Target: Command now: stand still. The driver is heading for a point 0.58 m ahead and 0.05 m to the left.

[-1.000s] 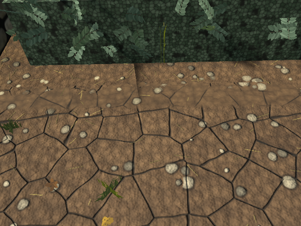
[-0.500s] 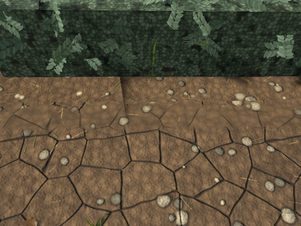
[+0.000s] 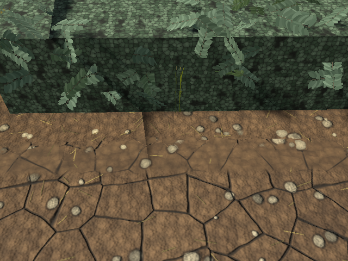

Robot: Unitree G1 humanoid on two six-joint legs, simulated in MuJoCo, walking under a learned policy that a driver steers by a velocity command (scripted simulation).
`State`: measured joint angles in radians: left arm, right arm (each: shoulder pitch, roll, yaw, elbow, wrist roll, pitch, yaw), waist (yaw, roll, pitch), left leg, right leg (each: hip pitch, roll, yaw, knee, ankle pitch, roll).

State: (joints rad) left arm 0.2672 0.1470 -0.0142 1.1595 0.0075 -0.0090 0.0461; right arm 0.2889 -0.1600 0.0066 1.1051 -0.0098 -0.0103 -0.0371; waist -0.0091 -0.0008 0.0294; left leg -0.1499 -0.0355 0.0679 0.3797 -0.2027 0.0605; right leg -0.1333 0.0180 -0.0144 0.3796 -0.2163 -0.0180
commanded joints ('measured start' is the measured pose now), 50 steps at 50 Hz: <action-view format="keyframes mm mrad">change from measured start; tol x32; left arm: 1 57 77 10 -3 1 -3 4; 15 -9 58 36 -127 19 -55 -53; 21 436 205 96 -4 20 -61 -25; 50 78 108 74 -260 37 -50 -39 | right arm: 1 62 -68 -9 -1 0 -4 -5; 35 -319 -40 -44 -239 -14 -29 79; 42 156 -297 -146 -147 -45 -36 49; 50 -7 -166 -95 -161 5 -74 34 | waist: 1 -2 0 31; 50 55 -31 0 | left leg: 1 -6 127 -131 -68 101 4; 11 13 325 -483 -235 -600 192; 18 -266 197 -225 -110 -350 118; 23 -650 85 -79 700 -197 47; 40 -42 -73 110 193 50 154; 42 438 310 -523 89 -97 358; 43 457 373 -852 -107 -183 401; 50 -87 196 -283 -139 618 240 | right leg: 1 -32 -110 109 -62 137 -30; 7 -180 -41 88 16 -406 -85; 14 -341 -45 -17 333 -229 -77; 18 85 26 -86 60 -76 -77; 21 315 -408 616 -260 -456 -244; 39 212 -251 -165 116 1041 -94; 41 20 -221 -181 558 762 -72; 43 -518 38 30 1150 -254 -26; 50 -375 -120 31 775 -86 25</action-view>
